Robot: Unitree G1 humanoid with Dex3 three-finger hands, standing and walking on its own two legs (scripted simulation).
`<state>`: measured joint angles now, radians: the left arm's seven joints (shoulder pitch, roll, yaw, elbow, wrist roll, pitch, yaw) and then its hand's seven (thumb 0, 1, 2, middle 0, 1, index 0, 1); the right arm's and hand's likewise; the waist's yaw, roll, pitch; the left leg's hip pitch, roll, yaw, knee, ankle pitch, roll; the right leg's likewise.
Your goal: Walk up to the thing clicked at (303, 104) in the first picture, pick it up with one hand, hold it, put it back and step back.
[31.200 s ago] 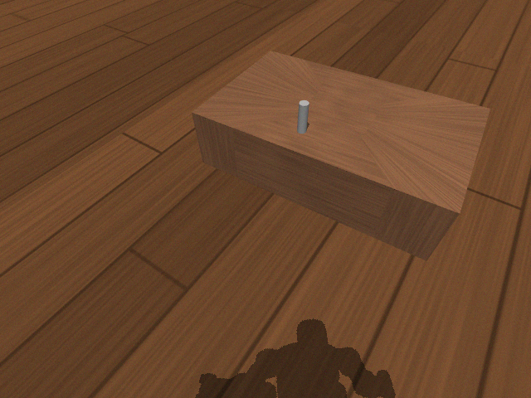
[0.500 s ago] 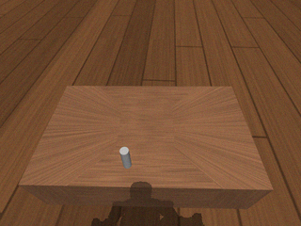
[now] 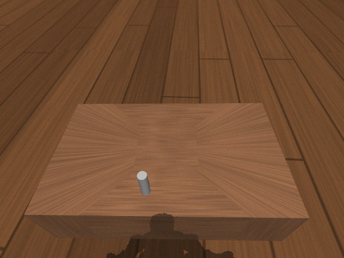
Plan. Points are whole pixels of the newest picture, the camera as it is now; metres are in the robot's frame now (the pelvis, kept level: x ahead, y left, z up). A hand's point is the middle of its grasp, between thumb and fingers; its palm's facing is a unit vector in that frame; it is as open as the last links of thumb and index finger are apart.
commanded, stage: stand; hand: left
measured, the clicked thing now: (144, 183) +0.51 +0.16 -0.38
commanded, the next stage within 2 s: step back in 1.34 s
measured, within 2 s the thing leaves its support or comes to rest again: neither
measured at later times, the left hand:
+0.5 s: hand out of the picture +0.08 +0.25 -0.15, palm faces -0.01 -0.94 -0.35, open 7.4 cm
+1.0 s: hand out of the picture +0.07 +0.25 -0.15, palm faces -0.01 -0.94 -0.35, open 7.4 cm
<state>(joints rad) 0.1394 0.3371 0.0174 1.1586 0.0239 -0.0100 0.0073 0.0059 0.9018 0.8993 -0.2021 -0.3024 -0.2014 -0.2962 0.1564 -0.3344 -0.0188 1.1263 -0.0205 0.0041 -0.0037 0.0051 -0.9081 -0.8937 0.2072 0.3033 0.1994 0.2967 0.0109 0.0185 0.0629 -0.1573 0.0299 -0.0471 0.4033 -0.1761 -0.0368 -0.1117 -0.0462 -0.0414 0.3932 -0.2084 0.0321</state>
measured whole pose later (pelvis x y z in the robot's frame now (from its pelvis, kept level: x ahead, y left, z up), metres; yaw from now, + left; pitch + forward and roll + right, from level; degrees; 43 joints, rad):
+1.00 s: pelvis +0.01 +0.00 +0.00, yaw +0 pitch -3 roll +0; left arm 0.12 0.34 0.02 1.16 0.02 -0.01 0.00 0.01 0.90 0.90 -0.20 -0.30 -0.20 -0.30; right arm 0.12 -0.35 -0.01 1.15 -0.01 0.00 0.00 0.00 -0.91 -0.89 0.21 0.30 0.20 0.30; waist 0.00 0.01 0.06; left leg -0.14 0.04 -0.04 0.35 -0.16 -0.04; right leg -0.10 -0.04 -0.04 0.35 -0.20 0.03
